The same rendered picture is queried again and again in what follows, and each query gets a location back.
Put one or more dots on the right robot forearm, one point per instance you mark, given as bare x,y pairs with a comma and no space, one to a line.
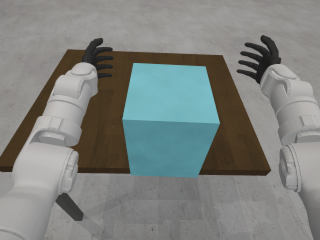
294,105

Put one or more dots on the carton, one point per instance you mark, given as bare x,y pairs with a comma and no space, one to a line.
169,120

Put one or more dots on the table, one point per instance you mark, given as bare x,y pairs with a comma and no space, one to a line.
235,149

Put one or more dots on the left robot hand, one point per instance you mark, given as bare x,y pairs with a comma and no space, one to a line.
91,57

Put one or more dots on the robot left upper arm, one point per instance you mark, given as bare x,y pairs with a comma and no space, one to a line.
44,172

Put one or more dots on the left robot forearm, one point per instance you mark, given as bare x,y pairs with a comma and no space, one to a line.
60,123

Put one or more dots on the right robot hand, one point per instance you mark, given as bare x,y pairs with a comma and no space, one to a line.
269,58

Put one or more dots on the robot right upper arm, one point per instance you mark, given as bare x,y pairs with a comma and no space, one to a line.
299,170

